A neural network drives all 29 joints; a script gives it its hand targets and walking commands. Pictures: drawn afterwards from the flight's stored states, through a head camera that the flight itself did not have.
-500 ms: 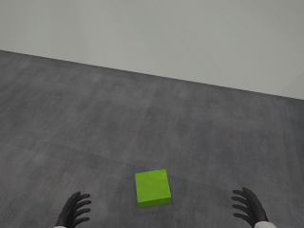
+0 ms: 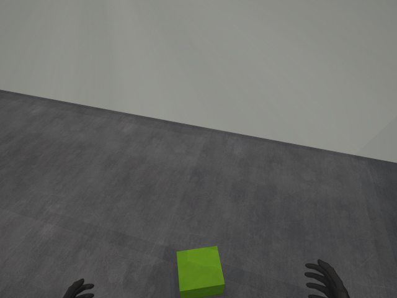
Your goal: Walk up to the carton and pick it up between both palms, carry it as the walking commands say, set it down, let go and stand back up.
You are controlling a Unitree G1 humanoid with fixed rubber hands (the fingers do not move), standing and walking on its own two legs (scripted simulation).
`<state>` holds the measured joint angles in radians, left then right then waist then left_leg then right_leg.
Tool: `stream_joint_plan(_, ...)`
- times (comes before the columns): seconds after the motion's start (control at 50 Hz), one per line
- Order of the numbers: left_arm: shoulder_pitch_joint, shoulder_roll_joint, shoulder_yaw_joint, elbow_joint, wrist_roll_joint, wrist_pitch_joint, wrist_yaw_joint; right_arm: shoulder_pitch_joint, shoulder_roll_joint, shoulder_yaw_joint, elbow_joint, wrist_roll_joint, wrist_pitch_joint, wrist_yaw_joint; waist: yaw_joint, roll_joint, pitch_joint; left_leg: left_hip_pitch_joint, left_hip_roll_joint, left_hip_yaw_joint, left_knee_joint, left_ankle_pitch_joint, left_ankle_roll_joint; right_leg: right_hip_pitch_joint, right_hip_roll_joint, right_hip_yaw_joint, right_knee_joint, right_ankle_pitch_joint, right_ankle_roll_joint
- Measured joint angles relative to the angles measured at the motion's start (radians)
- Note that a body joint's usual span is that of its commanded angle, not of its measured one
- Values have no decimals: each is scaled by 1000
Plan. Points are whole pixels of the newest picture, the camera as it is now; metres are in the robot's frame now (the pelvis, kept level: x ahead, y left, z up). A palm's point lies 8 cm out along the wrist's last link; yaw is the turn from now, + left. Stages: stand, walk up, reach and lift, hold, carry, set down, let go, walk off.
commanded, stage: stand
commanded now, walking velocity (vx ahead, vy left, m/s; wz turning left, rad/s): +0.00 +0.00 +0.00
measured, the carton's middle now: (199, 273) +0.42 +0.02 -0.69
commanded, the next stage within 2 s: none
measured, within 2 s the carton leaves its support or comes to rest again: neither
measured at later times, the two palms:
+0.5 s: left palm out of the picture +0.11 +0.29 -0.09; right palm out of the picture +0.15 -0.25 -0.06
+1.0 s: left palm out of the picture +0.07 +0.29 -0.10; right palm out of the picture +0.12 -0.26 -0.08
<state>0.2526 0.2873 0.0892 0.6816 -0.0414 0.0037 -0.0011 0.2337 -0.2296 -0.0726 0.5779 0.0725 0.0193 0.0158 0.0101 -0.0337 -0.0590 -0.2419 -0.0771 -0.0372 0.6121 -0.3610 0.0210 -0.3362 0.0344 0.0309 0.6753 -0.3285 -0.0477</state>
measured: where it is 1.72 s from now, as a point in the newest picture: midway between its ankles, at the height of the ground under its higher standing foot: outside the picture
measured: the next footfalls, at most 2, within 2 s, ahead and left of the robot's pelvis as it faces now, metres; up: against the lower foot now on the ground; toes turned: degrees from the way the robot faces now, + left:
none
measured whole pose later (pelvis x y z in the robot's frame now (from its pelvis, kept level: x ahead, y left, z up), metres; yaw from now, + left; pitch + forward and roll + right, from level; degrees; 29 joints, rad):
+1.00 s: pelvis -0.01 +0.00 +0.00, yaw +0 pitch -1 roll +2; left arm 0.25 0.30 0.09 0.89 -0.04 -0.05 0.00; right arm 0.23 -0.23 -0.07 0.73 0.07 -0.01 0.01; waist 0.01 -0.03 -0.09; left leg -0.24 -0.08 -0.04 0.61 -0.34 0.02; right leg -0.34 0.03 0.03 0.67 -0.31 -0.05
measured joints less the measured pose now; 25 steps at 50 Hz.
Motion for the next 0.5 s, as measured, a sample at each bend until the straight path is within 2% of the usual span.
stream_joint_plan(0.5, 0, 16, 0, 101, 0, -44, 6, 0, 0, 0, 38, 0, -29, -9, 0, 0, -34, -1, 0, 0, 2, -1, 3, 0, 0, 0, 0, -1, 2)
